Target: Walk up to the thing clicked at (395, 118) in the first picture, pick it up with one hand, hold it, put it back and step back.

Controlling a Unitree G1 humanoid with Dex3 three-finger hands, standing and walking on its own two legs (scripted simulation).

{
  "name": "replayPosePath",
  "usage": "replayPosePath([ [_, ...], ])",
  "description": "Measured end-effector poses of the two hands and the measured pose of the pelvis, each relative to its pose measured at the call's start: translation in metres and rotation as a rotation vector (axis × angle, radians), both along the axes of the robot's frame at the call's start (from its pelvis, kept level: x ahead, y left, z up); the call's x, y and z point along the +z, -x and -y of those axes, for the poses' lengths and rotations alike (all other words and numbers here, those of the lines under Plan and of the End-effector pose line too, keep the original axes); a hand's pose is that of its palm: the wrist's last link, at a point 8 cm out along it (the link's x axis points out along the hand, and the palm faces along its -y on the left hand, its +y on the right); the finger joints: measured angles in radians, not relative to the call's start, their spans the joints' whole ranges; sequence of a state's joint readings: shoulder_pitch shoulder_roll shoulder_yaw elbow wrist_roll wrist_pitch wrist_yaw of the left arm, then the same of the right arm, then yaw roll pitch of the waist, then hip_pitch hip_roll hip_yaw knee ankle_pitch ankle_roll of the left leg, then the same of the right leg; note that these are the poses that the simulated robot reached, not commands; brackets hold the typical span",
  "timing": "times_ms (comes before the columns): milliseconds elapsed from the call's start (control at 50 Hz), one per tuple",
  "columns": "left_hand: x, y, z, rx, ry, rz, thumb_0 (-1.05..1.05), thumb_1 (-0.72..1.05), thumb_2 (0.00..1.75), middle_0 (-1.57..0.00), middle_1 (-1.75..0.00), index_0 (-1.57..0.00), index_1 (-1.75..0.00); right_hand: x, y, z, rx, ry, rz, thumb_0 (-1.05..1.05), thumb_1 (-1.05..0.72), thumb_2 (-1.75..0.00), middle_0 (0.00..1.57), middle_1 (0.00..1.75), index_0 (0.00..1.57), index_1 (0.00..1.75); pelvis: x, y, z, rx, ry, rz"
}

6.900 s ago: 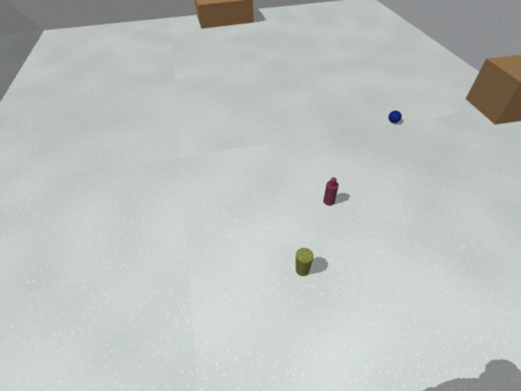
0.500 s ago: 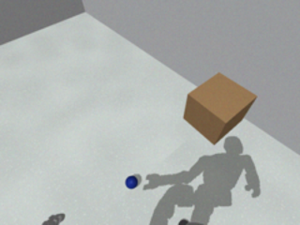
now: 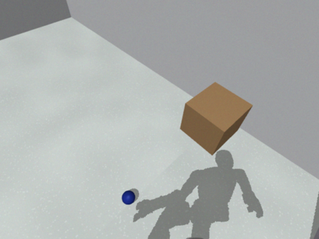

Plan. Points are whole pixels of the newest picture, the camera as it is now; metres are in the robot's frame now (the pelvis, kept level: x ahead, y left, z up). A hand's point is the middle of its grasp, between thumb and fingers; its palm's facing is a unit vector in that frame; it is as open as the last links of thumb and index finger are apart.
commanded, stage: walk up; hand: left
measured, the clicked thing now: (128, 197) +0.45 +0.16 -0.73
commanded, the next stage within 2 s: stand in 1.34 s
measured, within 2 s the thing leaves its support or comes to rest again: neither
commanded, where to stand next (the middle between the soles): +0.08 -0.04 m, yaw +0 degrees
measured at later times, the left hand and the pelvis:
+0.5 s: hand out of the picture +0.14 +0.24 -0.16, palm faces +0.02 -0.93 -0.38, open 7.4 cm; pelvis +0.02 -0.03 -0.02, yaw +2 degrees
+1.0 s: hand out of the picture +0.05 +0.25 -0.16, palm faces +0.04 -0.93 -0.37, open 7.4 cm; pelvis -0.01 -0.02 -0.01, yaw +2 degrees
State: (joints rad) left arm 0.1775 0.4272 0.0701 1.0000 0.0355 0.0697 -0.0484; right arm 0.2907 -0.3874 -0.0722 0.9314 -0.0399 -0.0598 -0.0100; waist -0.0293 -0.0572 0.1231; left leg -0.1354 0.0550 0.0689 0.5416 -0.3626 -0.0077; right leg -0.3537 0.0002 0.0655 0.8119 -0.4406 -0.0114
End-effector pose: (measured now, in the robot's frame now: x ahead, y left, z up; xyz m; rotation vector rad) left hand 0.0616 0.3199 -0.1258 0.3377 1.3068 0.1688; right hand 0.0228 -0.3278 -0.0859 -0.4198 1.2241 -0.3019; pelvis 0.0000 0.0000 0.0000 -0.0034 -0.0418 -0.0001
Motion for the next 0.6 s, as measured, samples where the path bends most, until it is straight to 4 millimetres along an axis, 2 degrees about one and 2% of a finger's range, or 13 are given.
replayPosePath([
  [120,0.011,-0.045,0.034,-0.038,-0.023,0.150,0.01,0.90,0.90,-0.20,-0.29,-0.20,-0.30,-0.020,-0.013,0.036,-0.004,-0.018,-0.008,0.00,-0.90,-0.90,0.20,0.30,0.21,0.30,-0.010,-0.011,0.028,0.004,0.016,0.017],
  [200,0.026,-0.057,0.053,-0.043,-0.019,0.204,0.00,0.90,0.90,-0.20,-0.30,-0.20,-0.30,-0.022,-0.035,0.038,0.006,-0.052,0.011,0.00,-0.90,-0.90,0.20,0.30,0.21,0.30,-0.002,-0.018,0.036,-0.002,-0.007,0.019],
  [260,0.031,-0.061,0.060,-0.042,-0.025,0.214,0.00,0.90,0.90,-0.21,-0.30,-0.20,-0.30,-0.024,-0.051,0.035,0.028,-0.079,0.033,0.00,-0.90,-0.90,0.20,0.30,0.20,0.30,0.001,-0.024,0.039,0.003,-0.006,0.013],
  [320,0.030,-0.065,0.060,-0.037,-0.033,0.215,0.00,0.90,0.90,-0.21,-0.30,-0.20,-0.30,-0.029,-0.063,0.030,0.037,-0.097,0.029,0.00,-0.90,-0.90,0.20,0.30,0.20,0.30,-0.001,-0.029,0.040,0.009,-0.003,0.011],
  [400,0.018,-0.071,0.053,-0.017,-0.036,0.212,0.00,0.90,0.90,-0.21,-0.30,-0.20,-0.30,-0.038,-0.074,0.021,0.048,-0.099,0.016,0.00,-0.90,-0.90,0.20,0.30,0.21,0.30,-0.010,-0.031,0.036,0.023,0.000,0.009],
  [480,0.006,-0.073,0.044,0.011,-0.038,0.201,0.00,0.90,0.90,-0.21,-0.30,-0.20,-0.30,-0.039,-0.081,0.011,0.059,-0.101,0.015,0.00,-0.90,-0.90,0.20,0.30,0.21,0.30,-0.015,-0.026,0.031,0.026,-0.013,0.007],
  [600,0.003,-0.056,0.040,0.026,-0.063,0.188,0.00,0.90,0.90,-0.21,-0.30,-0.20,-0.30,-0.040,-0.100,0.011,0.090,-0.107,0.063,0.00,-0.90,-0.90,0.20,0.30,0.21,0.30,-0.019,-0.015,0.035,0.021,0.004,-0.006],
])
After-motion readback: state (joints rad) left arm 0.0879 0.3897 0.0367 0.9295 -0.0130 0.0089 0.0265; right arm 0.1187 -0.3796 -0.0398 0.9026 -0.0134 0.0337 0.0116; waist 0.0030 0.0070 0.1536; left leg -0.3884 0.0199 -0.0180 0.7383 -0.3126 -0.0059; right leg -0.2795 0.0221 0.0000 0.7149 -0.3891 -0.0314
